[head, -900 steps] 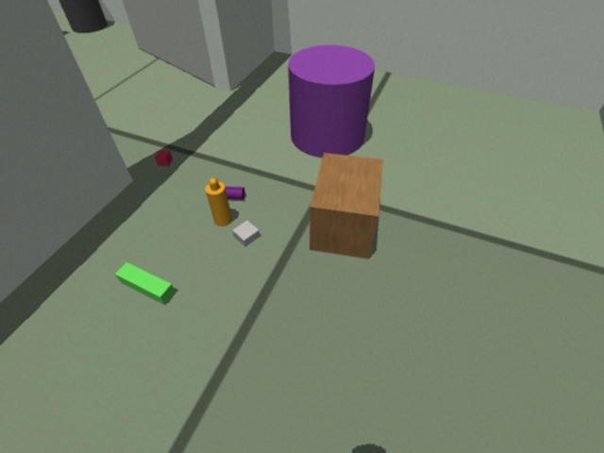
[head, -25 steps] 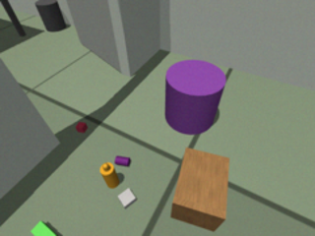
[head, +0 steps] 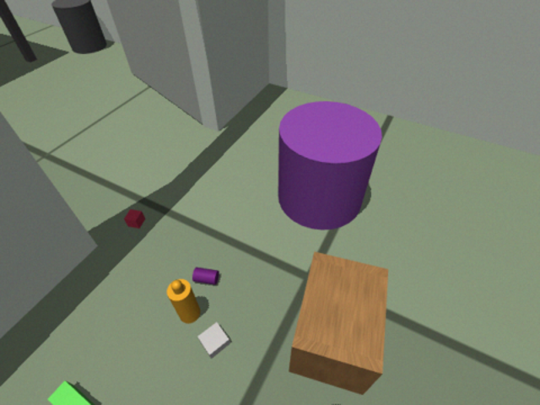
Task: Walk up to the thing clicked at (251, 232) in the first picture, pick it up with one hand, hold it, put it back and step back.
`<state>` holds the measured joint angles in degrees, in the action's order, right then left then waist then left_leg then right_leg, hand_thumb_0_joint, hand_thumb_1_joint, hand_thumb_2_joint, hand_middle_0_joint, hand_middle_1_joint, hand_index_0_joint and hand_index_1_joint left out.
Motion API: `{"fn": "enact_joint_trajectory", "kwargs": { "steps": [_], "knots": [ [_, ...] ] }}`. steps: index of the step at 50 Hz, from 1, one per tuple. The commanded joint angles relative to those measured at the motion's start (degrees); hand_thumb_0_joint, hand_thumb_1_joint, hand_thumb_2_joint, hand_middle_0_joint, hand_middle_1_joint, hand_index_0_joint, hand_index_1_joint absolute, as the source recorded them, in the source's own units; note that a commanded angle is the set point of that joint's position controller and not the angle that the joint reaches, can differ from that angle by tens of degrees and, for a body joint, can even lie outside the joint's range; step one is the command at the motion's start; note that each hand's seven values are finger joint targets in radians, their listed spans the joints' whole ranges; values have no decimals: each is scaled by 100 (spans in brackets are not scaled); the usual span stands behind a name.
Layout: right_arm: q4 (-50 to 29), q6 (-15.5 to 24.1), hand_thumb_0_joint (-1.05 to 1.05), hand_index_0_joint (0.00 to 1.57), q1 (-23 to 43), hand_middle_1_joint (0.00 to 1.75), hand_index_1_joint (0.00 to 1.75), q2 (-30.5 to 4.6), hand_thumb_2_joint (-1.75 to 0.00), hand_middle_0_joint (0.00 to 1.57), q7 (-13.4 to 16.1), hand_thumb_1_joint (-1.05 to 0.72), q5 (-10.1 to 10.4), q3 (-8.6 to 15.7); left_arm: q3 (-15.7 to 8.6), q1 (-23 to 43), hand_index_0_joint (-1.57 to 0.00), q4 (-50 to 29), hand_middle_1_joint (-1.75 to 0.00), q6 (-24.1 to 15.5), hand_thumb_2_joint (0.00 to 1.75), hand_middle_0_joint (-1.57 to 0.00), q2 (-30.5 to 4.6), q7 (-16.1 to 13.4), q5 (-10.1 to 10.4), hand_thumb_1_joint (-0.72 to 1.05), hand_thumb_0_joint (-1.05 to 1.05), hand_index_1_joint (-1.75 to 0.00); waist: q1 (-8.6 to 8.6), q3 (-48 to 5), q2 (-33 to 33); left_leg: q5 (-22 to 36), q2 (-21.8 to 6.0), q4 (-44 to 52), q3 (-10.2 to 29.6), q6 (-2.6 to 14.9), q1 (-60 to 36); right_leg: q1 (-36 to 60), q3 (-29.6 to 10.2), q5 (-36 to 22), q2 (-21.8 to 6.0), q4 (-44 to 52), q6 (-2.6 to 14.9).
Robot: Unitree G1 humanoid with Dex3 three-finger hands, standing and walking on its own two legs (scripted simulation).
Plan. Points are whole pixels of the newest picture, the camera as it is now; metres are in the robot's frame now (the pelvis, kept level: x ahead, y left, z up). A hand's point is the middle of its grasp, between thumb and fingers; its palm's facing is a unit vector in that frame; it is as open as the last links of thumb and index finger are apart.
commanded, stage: stand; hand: left
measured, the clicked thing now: (214, 340) +0.46 +0.24 -0.76
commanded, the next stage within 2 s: rise first in 1.80 s
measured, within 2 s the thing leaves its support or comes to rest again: neither
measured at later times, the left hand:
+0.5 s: hand out of the picture +0.07 +0.25 -0.16, palm faces -0.03 -0.94 -0.34, open 7.4 cm
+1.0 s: hand out of the picture +0.07 +0.25 -0.16, palm faces -0.04 -0.94 -0.34, open 7.4 cm
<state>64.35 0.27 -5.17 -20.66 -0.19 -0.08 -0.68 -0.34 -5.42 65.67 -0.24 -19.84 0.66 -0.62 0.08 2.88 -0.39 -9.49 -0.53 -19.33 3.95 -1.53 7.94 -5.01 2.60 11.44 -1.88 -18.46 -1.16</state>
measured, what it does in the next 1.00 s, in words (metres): stands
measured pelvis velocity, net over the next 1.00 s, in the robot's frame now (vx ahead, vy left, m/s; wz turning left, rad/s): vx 0.00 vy -0.01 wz -0.01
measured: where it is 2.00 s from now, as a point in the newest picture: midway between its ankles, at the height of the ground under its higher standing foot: outside the picture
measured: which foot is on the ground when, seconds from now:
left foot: down 0.00-1.00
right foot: down 0.00-1.00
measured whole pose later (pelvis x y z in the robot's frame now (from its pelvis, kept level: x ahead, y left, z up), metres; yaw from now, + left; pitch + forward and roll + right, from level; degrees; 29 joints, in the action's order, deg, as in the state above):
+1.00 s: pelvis +0.00 -0.01 +0.00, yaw -1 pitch -2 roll +0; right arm 64.6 0.1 -7.1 -20.7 -0.3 -0.2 -0.8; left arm 0.0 -6.8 65.1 -0.1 -20.0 0.8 -0.7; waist 0.0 2.8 -0.5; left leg -9.5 -1.3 -19.0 3.6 -2.1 7.9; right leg -5.5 2.2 11.5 -1.2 -18.7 -0.6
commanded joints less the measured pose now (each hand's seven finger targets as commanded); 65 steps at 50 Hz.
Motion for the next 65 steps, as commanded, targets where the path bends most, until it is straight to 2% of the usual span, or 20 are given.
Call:
{"fn": "enact_joint_trajectory", "kwargs": {
  "steps": [1,4,9,11,14,20,21,26,34,38,42,46,49,53,55,61,65],
  "knots": [
    [-310,146,0,20,268,30,30,-1198,-90,20,62,-90,-30,232,-249,171,-20,-343,-30,-136,90,-20,-1271,-92,18,90,0,-30,18,-443,-33,936,-610,228,385,226,-60,30,-484,-578,-599,277,190],
    [-295,138,0,20,225,30,30,-1214,-90,20,63,-90,-35,226,-254,173,-20,-348,-30,-122,90,-20,-1267,-85,11,90,0,-30,23,-422,-6,734,-603,278,384,245,52,84,-477,-435,-590,284,194],
    [-291,147,0,20,207,30,30,-1217,-90,20,57,-90,-33,232,-245,130,-20,-358,-30,-123,90,-20,-1262,-82,24,90,0,-30,30,-416,-13,816,-595,253,370,224,-18,-3,-499,-450,-590,279,211],
    [-293,147,0,20,218,30,30,-1200,-90,20,51,-90,-23,229,-232,103,-20,-355,-30,-144,90,-20,-1247,-85,30,90,0,-30,32,-451,56,1037,-609,206,380,243,-95,19,-500,-658,-596,279,200],
    [-279,145,0,20,118,30,30,-1190,-90,20,57,-90,-32,221,-244,134,-20,-380,-30,-143,90,-20,-1293,-88,28,90,0,-30,-3,-452,64,835,-586,249,352,214,-9,58,-518,-582,-598,282,208],
    [-294,158,0,20,171,30,30,-1213,-90,20,65,-90,-26,214,-244,39,-20,-372,-30,-127,90,-20,-1269,-89,36,90,0,-30,64,-478,-3,1097,-634,210,358,238,-105,85,-515,-754,-600,198,203],
    [-280,162,0,20,96,30,30,-1193,-90,20,71,-90,-29,199,-234,77,-20,-361,-30,-126,90,-20,-1250,-84,31,90,0,-30,24,-442,17,1050,-627,239,341,238,-20,101,-529,-749,-604,207,195],
    [-286,144,0,20,124,30,30,-1219,-90,20,69,-90,-31,210,-232,81,-20,-370,-30,-122,90,-20,-1265,-90,21,90,0,-30,34,-339,28,735,-603,297,363,214,4,-31,-516,-414,-572,286,186],
    [-303,145,0,20,92,30,30,-1215,-90,20,68,-90,-31,217,-244,75,-20,-404,-30,-132,90,-20,-1303,-92,16,90,0,-30,30,-401,14,863,-614,251,339,227,-27,14,-558,-631,-601,273,209],
    [-292,131,0,20,27,30,30,-1177,-90,20,64,-90,-39,208,-239,107,-20,-398,-30,-132,90,-20,-1307,-92,22,90,0,-30,-4,-289,75,640,-600,281,331,219,57,-43,-557,-402,-586,318,199],
    [-294,141,0,20,37,30,30,-1185,-90,20,57,-90,-42,212,-233,80,-20,-414,-30,-137,90,-20,-1299,-85,31,90,0,-30,14,-343,36,701,-589,268,326,207,10,-38,-574,-463,-591,326,209],
    [-287,125,0,20,23,30,30,-1182,-90,20,52,-90,-34,217,-225,47,-20,-405,-30,-133,90,-20,-1289,-81,28,90,0,-30,6,-270,27,464,-567,298,333,204,34,-132,-578,-185,-569,388,211],
    [-293,141,0,20,60,30,30,-1220,-90,20,60,-90,-41,226,-223,30,-20,-433,-30,-140,90,-20,-1274,-80,18,90,0,-30,29,-397,-52,739,-613,240,320,224,-42,-30,-582,-548,-595,323,224],
    [-297,130,0,20,1,30,30,-1188,-90,20,65,-90,-34,220,-229,43,-20,-425,-30,-144,90,-20,-1297,-95,18,90,0,-30,8,-423,64,813,-615,247,324,219,-72,-35,-569,-561,-588,289,216],
    [-301,134,0,20,46,30,30,-1204,-90,20,75,-90,-32,219,-227,16,-20,-425,-30,-146,90,-20,-1289,-95,25,90,0,-30,31,-502,-9,1090,-629,160,299,240,-131,70,-571,-923,-609,244,215],
    [-311,123,0,20,12,30,30,-1198,-90,20,81,-90,-25,213,-221,25,-20,-409,-30,-129,90,-20,-1265,-101,14,90,0,-30,16,-404,37,934,-629,244,320,233,-44,58,-515,-695,-573,251,197],
    [-314,135,0,20,-10,30,30,-1188,-90,20,77,-90,-21,203,-222,-8,-20,-409,-30,-147,90,-20,-1284,-100,30,90,0,-30,17,-440,56,1136,-620,197,291,213,-142,73,-536,-935,-596,239,188]
  ]
}}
